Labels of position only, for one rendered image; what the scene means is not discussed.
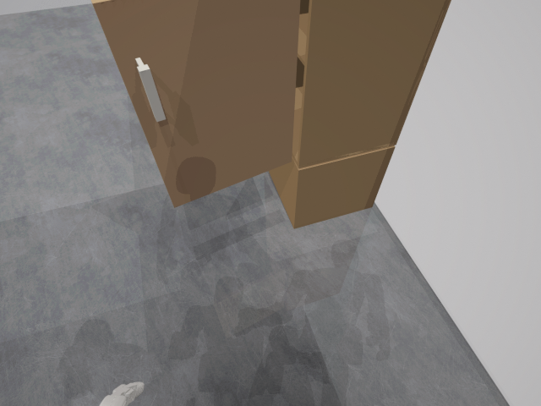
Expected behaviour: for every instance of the robot left hand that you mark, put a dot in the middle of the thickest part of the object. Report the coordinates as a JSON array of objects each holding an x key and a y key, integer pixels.
[{"x": 124, "y": 394}]

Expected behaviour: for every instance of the cupboard door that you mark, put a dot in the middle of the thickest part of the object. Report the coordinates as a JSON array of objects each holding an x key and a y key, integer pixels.
[{"x": 225, "y": 72}]

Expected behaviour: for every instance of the handle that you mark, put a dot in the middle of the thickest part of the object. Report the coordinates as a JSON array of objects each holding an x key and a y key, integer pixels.
[{"x": 150, "y": 90}]

